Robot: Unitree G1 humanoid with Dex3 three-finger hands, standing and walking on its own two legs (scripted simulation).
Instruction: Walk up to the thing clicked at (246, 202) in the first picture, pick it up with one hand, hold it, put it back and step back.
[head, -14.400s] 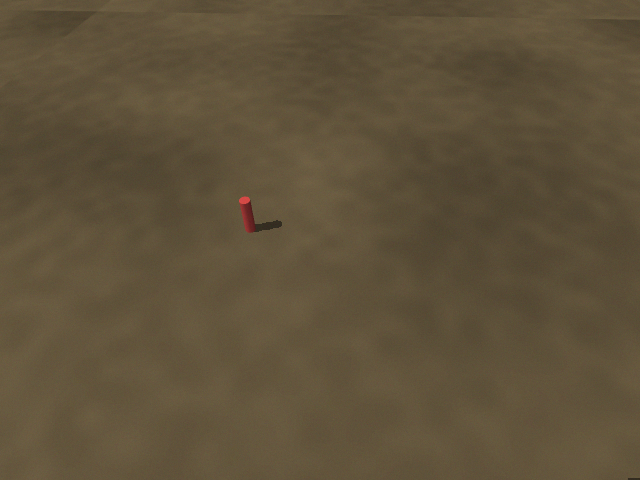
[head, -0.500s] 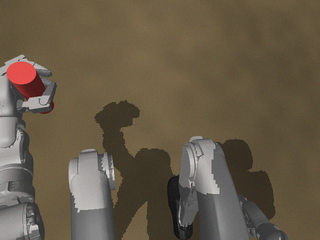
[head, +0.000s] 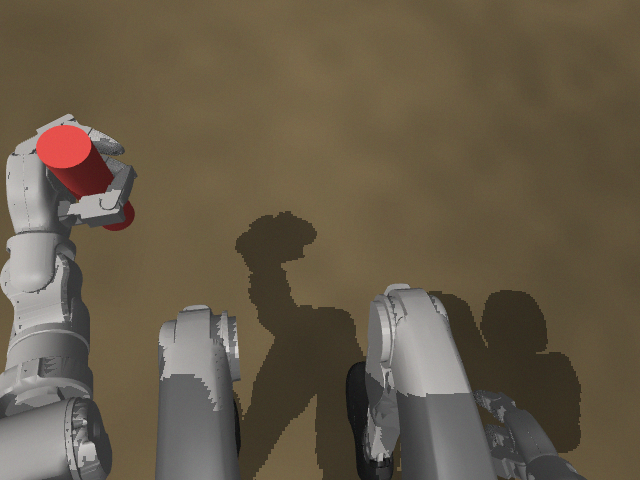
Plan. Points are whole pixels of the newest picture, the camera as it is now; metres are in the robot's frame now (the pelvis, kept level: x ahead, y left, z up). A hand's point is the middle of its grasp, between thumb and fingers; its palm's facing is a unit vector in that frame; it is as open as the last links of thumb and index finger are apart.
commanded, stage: settle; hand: left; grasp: from the side
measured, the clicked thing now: (94, 186) +0.46 +0.24 -0.04
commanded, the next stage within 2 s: lift in 0.24 s
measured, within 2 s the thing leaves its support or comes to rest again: neither
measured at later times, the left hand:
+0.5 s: hand (99, 172) +0.46 +0.22 +0.00, palm faces +0.10 -0.99 -0.04, open 5.8 cm
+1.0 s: hand (49, 140) +0.43 +0.22 +0.11, palm faces +0.09 -1.00 -0.03, open 5.8 cm
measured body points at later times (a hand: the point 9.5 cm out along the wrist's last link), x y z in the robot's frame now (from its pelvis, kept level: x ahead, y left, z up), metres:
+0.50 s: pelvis +0.00 +0.00 +0.02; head +0.19 +0.05 +0.42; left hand +0.45 +0.28 +0.00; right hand +0.12 -0.27 -0.10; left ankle +0.08 +0.13 -0.33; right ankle +0.11 -0.13 -0.33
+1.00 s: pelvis +0.01 +0.00 +0.10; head +0.18 +0.03 +0.51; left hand +0.41 +0.27 +0.11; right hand +0.17 -0.25 -0.02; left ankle +0.08 +0.13 -0.33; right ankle +0.11 -0.13 -0.33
